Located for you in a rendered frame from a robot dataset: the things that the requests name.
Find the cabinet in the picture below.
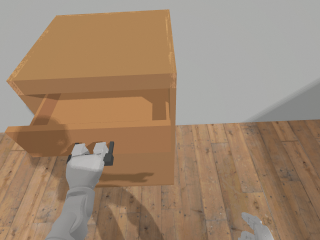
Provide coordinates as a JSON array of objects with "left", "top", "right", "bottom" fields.
[{"left": 6, "top": 9, "right": 177, "bottom": 188}]

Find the handle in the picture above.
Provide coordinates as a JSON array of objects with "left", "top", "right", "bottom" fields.
[{"left": 66, "top": 141, "right": 114, "bottom": 166}]

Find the robot left hand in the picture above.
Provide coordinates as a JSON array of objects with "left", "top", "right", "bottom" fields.
[{"left": 65, "top": 142, "right": 109, "bottom": 190}]

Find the robot right hand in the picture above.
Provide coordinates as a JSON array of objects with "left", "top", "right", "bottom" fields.
[{"left": 238, "top": 212, "right": 274, "bottom": 240}]

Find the left robot forearm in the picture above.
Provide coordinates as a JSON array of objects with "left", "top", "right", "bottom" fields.
[{"left": 44, "top": 186, "right": 95, "bottom": 240}]

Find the drawer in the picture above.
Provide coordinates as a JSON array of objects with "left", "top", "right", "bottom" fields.
[{"left": 5, "top": 88, "right": 171, "bottom": 157}]

